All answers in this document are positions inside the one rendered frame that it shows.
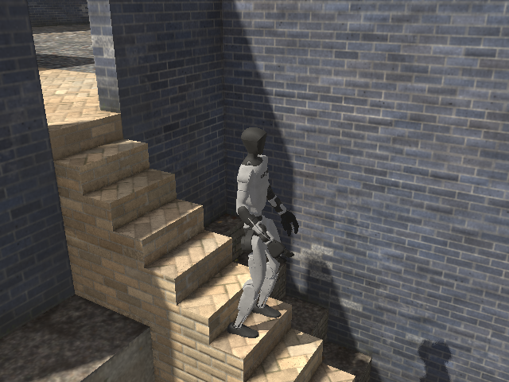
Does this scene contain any robot right forearm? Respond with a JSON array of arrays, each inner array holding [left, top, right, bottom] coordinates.
[[238, 206, 274, 245]]

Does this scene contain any left robot hand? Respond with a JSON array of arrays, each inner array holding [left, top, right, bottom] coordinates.
[[281, 210, 299, 236]]

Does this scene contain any robot right upper arm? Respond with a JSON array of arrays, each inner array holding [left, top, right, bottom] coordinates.
[[236, 167, 254, 214]]

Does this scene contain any robot left thigh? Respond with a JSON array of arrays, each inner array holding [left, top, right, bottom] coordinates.
[[263, 218, 282, 279]]

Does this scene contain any robot left upper arm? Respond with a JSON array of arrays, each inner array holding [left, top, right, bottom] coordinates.
[[259, 155, 270, 188]]

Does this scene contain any robot left forearm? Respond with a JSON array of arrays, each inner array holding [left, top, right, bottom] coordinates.
[[266, 185, 286, 215]]

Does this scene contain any right robot hand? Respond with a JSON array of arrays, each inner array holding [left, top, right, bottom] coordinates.
[[267, 240, 294, 264]]

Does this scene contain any robot head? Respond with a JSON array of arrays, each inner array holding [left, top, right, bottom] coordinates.
[[241, 127, 267, 166]]

